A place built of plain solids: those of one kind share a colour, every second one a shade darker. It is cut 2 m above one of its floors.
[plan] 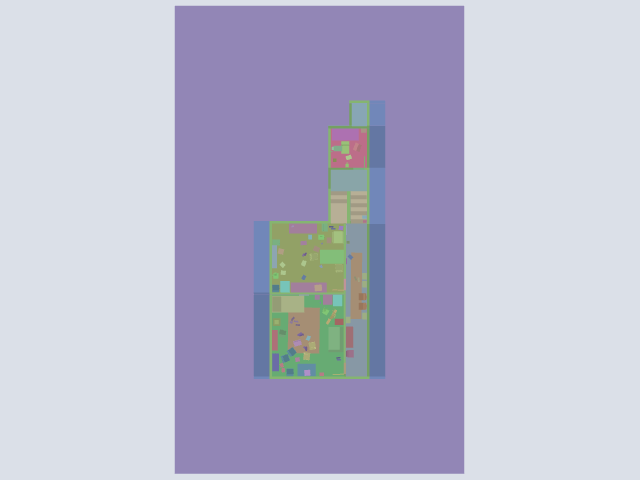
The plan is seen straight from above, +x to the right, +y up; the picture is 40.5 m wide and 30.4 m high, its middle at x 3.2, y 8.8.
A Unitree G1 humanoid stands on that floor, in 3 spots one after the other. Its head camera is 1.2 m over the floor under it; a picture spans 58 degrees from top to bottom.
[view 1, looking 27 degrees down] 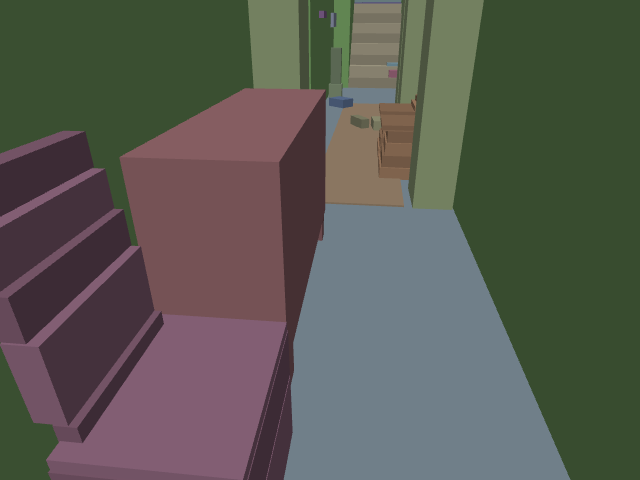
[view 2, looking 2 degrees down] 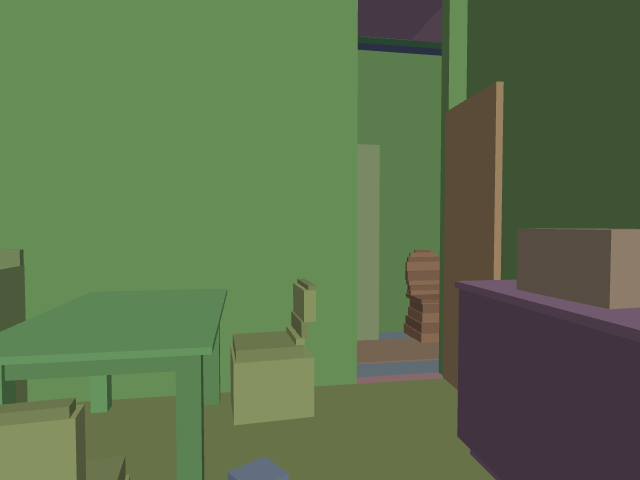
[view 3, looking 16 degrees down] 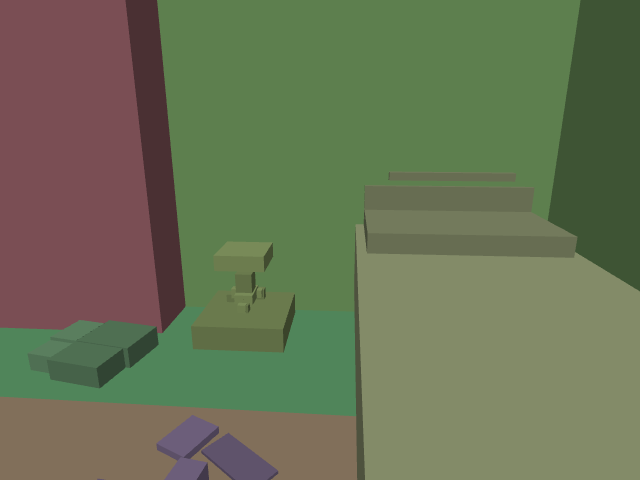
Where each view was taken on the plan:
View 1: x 5.53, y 0.88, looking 96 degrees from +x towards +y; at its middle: sideboard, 2.63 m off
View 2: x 1.57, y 7.17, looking -10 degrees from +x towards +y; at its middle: wall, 3.19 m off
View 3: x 2.73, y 4.17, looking -176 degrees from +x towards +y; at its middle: wall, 2.68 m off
